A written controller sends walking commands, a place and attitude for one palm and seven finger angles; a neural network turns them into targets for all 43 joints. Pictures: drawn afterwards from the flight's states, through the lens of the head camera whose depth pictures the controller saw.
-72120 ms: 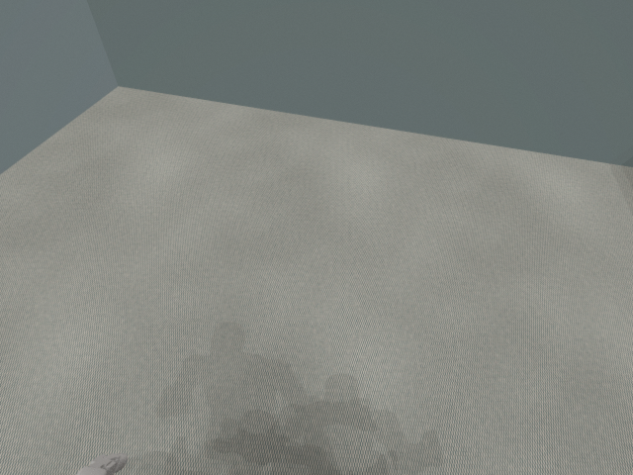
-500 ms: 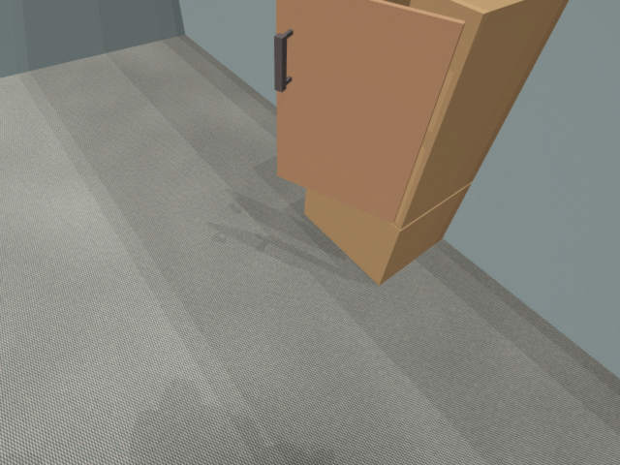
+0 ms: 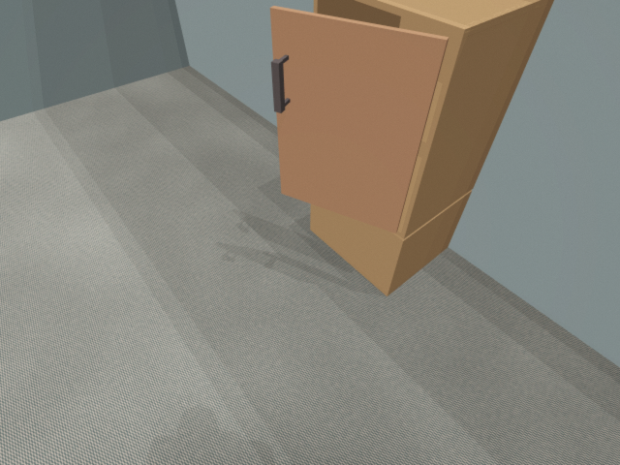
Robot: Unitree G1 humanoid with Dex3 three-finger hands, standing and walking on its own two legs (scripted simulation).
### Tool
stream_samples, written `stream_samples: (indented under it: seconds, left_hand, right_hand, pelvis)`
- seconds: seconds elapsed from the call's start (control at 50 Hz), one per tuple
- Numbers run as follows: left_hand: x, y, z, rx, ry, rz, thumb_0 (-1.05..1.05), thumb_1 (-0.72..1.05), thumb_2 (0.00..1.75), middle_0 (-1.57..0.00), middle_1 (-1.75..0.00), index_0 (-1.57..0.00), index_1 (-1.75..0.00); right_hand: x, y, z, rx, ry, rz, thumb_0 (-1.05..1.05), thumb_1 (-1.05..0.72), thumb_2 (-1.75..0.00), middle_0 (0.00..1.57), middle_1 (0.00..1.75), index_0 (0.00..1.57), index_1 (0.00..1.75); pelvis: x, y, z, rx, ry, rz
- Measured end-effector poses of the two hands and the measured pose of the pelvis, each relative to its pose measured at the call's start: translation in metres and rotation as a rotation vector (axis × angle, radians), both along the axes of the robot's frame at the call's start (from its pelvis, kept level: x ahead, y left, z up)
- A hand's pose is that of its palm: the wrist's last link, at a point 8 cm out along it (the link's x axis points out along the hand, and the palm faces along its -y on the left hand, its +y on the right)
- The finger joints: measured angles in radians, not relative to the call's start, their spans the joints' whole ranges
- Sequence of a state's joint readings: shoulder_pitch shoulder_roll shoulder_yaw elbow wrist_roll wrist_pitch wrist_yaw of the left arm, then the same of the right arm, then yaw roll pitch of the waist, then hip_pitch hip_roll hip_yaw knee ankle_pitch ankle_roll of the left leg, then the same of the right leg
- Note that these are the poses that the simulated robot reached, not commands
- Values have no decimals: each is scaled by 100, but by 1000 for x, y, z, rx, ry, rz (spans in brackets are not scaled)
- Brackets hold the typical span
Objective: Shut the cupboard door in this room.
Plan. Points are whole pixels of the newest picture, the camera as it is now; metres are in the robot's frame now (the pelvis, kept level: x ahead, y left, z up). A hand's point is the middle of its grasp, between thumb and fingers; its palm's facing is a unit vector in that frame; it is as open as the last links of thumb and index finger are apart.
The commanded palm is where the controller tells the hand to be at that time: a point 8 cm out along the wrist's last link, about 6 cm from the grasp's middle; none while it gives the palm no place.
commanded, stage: let the arm hang, fingers relaxed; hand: left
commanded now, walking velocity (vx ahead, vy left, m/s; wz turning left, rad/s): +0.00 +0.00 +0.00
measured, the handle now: (282, 83) +1.01 +0.12 +0.02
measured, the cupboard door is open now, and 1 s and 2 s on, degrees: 23 23 23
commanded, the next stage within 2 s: look to check the result in 0.26 s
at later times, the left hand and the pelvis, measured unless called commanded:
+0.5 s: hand out of the picture +0.00 +0.16 -0.18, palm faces +0.02 -0.98 -0.19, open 7.3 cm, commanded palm none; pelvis +0.01 -0.01 +0.00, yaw +0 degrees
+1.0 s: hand out of the picture +0.02 +0.15 -0.18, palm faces +0.03 -0.98 -0.19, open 7.3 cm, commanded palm none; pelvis +0.03 -0.02 +0.00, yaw +0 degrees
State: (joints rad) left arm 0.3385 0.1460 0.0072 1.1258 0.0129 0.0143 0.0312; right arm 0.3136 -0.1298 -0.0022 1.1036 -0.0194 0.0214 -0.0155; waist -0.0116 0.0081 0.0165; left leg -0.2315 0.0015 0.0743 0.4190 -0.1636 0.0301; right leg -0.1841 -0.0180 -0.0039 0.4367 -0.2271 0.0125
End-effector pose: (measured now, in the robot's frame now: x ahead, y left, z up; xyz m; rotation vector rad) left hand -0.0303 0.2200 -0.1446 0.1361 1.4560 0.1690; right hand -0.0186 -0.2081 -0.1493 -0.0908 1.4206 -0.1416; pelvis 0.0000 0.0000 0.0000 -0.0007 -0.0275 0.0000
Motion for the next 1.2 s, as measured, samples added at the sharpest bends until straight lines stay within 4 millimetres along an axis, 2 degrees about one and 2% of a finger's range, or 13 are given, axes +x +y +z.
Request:
stream_samples:
  seconds: [0.2, 0.62, 0.98, 1.1, 1.2]
  left_hand:
    - [20, -19, -4, -40, -41, -11, 0, 91, 90, -20, -30, -20, -30]
    - [25, -12, 1, -1, -8, -10, 0, 91, 90, -20, -30, -20, -30]
    - [46, -18, 0, -8, -36, -15, 0, 91, 90, -20, -30, -20, -30]
    - [50, -13, -5, 4, -62, 31, 0, 91, 90, -20, -30, -20, -30]
    - [50, 3, -15, 13, -99, 93, 0, 91, 90, -20, -30, -20, -30]
  right_hand:
    - [-1, -4, 2, -11, 4, -16, 0, -91, -90, 20, 30, 20, 30]
    - [13, -13, 2, -12, 13, -14, 0, -91, -90, 20, 30, 20, 30]
    - [35, -25, 5, -34, -12, 0, 0, -91, -90, 20, 30, 20, 30]
    - [40, -26, 1, -32, 7, 30, 0, -91, -90, 20, 30, 20, 30]
    - [53, -27, -3, -62, 23, 81, 0, -91, -90, 20, 30, 20, 30]
  pelvis:
    - [4, -4, 0, 2, 4, -2]
    - [16, -11, 2, 3, 2, -8]
    - [27, -15, 3, 3, 1, -3]
    - [25, -15, -3, -2, 6, 42]
    - [22, -6, -12, -30, -1, 112]
